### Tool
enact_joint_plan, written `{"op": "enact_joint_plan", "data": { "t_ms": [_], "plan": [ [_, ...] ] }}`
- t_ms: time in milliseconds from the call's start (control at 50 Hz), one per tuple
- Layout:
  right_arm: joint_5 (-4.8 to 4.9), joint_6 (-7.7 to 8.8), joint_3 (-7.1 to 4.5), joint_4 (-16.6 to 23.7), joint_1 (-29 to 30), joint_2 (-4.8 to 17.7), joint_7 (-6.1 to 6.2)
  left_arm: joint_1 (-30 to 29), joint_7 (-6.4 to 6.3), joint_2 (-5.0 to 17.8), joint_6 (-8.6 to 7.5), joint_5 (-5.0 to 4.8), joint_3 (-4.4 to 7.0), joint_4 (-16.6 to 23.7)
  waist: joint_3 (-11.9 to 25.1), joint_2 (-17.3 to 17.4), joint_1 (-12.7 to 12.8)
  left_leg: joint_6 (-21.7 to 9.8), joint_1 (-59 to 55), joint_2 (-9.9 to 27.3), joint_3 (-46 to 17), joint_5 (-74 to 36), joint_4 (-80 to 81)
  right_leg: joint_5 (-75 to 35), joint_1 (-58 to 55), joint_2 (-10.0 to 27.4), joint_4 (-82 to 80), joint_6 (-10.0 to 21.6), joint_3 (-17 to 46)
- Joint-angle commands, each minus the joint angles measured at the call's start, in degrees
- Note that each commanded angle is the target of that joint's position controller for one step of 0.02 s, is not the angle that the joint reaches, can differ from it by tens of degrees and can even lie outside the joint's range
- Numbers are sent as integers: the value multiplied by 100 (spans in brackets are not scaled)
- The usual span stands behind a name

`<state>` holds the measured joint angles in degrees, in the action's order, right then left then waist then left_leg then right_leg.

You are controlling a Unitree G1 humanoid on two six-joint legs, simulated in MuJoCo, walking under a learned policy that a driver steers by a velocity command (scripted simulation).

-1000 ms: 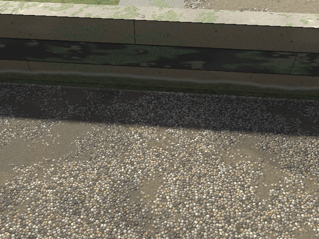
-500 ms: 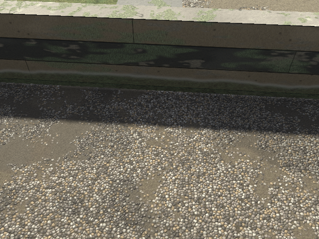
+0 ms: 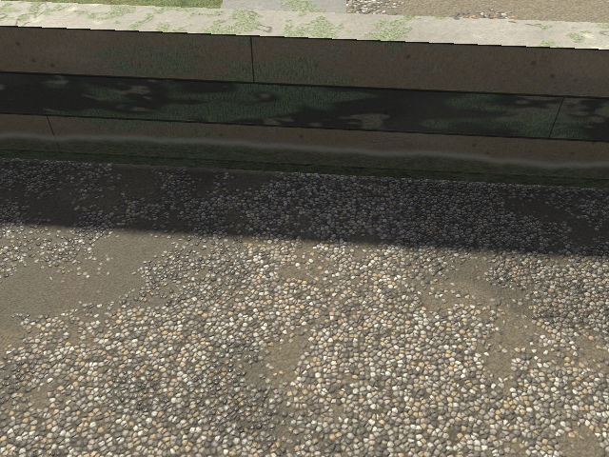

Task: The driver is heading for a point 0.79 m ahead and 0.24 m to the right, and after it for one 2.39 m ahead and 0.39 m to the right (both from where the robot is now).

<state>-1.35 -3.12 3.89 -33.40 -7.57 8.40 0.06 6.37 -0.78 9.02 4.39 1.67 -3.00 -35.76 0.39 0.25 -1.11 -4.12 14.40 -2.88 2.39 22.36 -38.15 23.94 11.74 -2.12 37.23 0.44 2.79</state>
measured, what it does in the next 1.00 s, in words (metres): stands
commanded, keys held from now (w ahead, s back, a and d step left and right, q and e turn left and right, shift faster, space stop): w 1.00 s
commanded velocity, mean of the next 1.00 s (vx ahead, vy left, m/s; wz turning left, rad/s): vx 0.50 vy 0.00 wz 0.00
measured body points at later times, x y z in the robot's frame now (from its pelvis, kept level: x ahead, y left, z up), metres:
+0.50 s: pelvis +0.00 +0.00 +0.00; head -0.01 +0.00 +0.45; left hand +0.20 +0.20 -0.09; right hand +0.19 -0.20 -0.08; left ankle -0.02 +0.07 -0.72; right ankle -0.04 -0.12 -0.72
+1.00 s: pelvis +0.00 +0.00 +0.00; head -0.01 +0.00 +0.45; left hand +0.20 +0.20 -0.09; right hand +0.19 -0.20 -0.08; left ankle -0.02 +0.07 -0.72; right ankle -0.04 -0.12 -0.72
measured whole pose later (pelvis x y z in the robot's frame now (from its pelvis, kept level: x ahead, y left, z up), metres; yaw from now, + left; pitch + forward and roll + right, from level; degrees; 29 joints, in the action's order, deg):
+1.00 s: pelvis +0.00 +0.00 +0.00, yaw +0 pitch -2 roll +0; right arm -1.0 -3.0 3.8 -33.5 -8.0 8.3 0.4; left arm 6.2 -0.9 9.0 4.2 1.7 -3.0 -36.0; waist 0.6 0.2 -1.1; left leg -4.0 14.3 -2.5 2.8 22.6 -38.3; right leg 24.0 11.7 -2.4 37.3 0.5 3.2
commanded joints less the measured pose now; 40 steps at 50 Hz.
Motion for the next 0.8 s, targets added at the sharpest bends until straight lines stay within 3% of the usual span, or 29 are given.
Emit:
{"op": "enact_joint_plan", "data": {
  "t_ms": [20,100,120,140,160,180,200,240,260,280,300,320,380,400,420,460,480,500,520,540,600,620,640,660,680,740,760,780,800],
  "plan": [
    [17,124,-101,442,192,334,35,-341,-26,377,-112,3,121,452,801,-15,-1,-47,-84,545,-627,-1731,691,-1502,-419,194,-275,131,253],
    [60,68,-110,518,446,379,61,-474,-10,352,-123,9,96,473,210,80,39,-79,153,583,-718,-1527,842,-1222,-143,149,-365,118,238],
    [-10,89,-90,647,709,336,-21,-722,4,412,-72,-12,94,620,-10,63,-46,-48,243,547,-488,-2445,545,-2344,66,271,-296,104,321],
    [14,103,-103,477,252,334,40,-367,-17,382,-118,6,115,444,651,11,0,-60,-36,552,-644,-1656,733,-1453,-348,193,-307,135,276],
    [43,97,-106,485,347,367,52,-406,-15,356,-128,6,97,464,387,48,33,-64,81,554,-675,-1556,791,-1342,-234,167,-347,126,248],
    [-23,114,-96,631,681,343,-20,-699,-5,411,-81,-6,97,619,75,44,-43,-40,192,535,-475,-2456,524,-2416,24,285,-300,114,335],
    [16,121,-106,469,250,338,44,-369,-27,383,-126,4,116,442,712,-19,-1,-59,-83,550,-634,-1667,712,-1477,-372,200,-308,145,282],
    [54,85,-109,507,409,377,63,-452,-19,343,-125,7,91,472,289,61,36,-67,116,567,-684,-1533,812,-1288,-174,161,-366,124,252],
    [-16,105,-94,638,702,336,-17,-719,-3,410,-78,-9,94,617,45,39,-47,-46,192,545,-476,-2471,519,-2398,45,278,-298,119,336],
    [-68,127,-98,592,534,304,-38,-650,-4,446,-63,7,124,596,371,-13,-89,-28,46,537,-433,-2583,451,-2573,-95,304,-232,135,368],
    [16,126,-102,442,181,333,36,-343,-26,377,-110,2,120,451,801,-15,-1,-44,-87,551,-609,-1723,683,-1508,-408,188,-272,134,264],
    [51,112,-107,471,337,363,57,-408,-23,337,-121,5,97,479,479,51,41,-56,42,565,-658,-1593,770,-1325,-259,158,-334,117,241],
    [59,70,-110,519,436,379,63,-478,-11,351,-121,9,95,473,210,80,39,-77,151,590,-700,-1517,836,-1226,-132,142,-361,119,248],
    [-11,91,-91,648,700,336,-19,-726,4,413,-70,-12,94,621,-11,65,-45,-46,241,553,-472,-2438,537,-2349,78,264,-292,106,332],
    [12,105,-104,479,242,333,41,-370,-17,382,-116,6,114,444,651,11,0,-58,-39,559,-626,-1647,726,-1457,-336,186,-304,137,288],
    [47,93,-112,506,387,376,62,-436,-16,350,-132,8,93,466,316,58,37,-66,97,568,-671,-1510,809,-1304,-185,161,-369,128,267],
    [-19,113,-98,637,690,342,-16,-715,-4,420,-84,-9,96,612,48,30,-46,-44,185,547,-465,-2454,515,-2425,46,279,-301,125,351],
    [-70,132,-102,593,525,310,-36,-651,-7,455,-68,6,125,593,370,-24,-89,-26,39,539,-421,-2572,445,-2609,-91,306,-235,142,383],
    [14,129,-104,443,171,336,38,-347,-30,382,-113,0,120,448,799,-28,-4,-40,-94,552,-590,-1712,675,-1540,-404,189,-273,140,277],
    [50,114,-108,472,328,363,58,-413,-26,339,-122,3,96,477,476,39,38,-51,37,564,-637,-1588,760,-1355,-253,158,-335,123,253],
    [57,71,-112,519,424,378,64,-478,-12,352,-119,8,94,471,213,76,36,-74,141,591,-679,-1523,825,-1249,-128,139,-359,123,258],
    [-13,91,-93,646,689,336,-18,-724,3,415,-68,-12,93,619,-8,66,-46,-44,232,556,-455,-2445,527,-2372,83,260,-289,110,342],
    [-75,125,-99,593,516,301,-39,-637,1,447,-61,8,121,589,371,10,-86,-30,52,543,-415,-2557,444,-2588,-81,301,-231,135,388],
    [9,133,-105,442,155,331,36,-329,-26,385,-115,2,121,444,828,-20,-2,-43,-110,556,-586,-1700,675,-1531,-411,186,-273,139,286],
    [48,119,-110,471,319,365,57,-408,-24,344,-125,2,98,475,484,38,39,-52,33,568,-632,-1571,761,-1350,-252,155,-335,123,259],
    [57,73,-113,520,422,380,64,-484,-12,353,-119,6,94,472,206,71,36,-72,145,593,-670,-1510,824,-1254,-120,138,-359,125,265],
    [-13,92,-94,647,686,337,-17,-730,3,416,-67,-13,93,621,-12,63,-46,-41,234,558,-446,-2434,524,-2377,91,258,-289,112,349],
    [9,106,-106,479,227,332,43,-373,-18,384,-113,4,113,442,652,7,-2,-53,-48,565,-598,-1645,713,-1481,-325,180,-300,142,303],
    [39,100,-108,486,320,366,55,-412,-17,358,-124,4,95,463,388,43,30,-57,69,566,-629,-1545,771,-1368,-213,153,-339,132,274]
  ]
}}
